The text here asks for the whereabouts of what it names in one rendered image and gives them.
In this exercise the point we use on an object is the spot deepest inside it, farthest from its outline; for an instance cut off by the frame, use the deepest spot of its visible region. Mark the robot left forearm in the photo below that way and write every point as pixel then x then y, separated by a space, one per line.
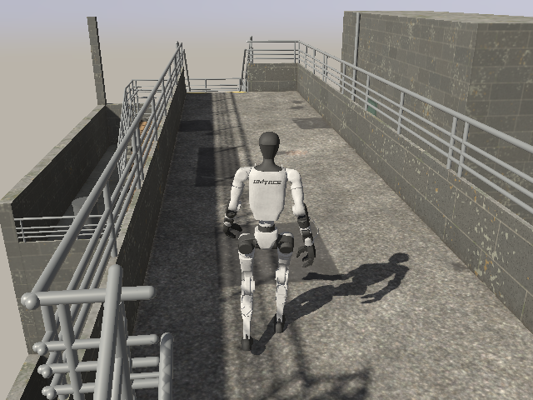
pixel 229 216

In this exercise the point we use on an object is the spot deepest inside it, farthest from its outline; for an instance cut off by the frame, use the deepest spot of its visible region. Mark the right robot upper arm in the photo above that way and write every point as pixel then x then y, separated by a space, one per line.
pixel 294 177

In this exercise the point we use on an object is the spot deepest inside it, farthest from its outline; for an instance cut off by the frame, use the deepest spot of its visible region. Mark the robot right thigh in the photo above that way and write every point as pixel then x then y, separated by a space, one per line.
pixel 285 245

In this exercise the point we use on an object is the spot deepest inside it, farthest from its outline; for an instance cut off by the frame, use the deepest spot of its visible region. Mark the robot left hand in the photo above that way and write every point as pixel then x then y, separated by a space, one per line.
pixel 233 226

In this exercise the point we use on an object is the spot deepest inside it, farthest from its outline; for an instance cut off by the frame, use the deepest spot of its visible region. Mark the robot right hand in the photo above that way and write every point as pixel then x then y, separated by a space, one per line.
pixel 310 256

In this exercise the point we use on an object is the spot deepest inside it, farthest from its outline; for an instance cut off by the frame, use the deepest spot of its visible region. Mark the robot thigh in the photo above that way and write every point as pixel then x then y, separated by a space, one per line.
pixel 285 245
pixel 246 250

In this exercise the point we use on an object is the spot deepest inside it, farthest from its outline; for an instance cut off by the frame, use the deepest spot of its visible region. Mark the robot left thigh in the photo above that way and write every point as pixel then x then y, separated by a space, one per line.
pixel 246 250

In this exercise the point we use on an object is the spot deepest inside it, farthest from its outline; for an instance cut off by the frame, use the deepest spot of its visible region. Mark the robot right forearm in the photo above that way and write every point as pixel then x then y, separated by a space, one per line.
pixel 305 228

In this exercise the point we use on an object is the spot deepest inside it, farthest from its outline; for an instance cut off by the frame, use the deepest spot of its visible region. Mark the left robot upper arm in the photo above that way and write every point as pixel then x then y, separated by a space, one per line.
pixel 241 176

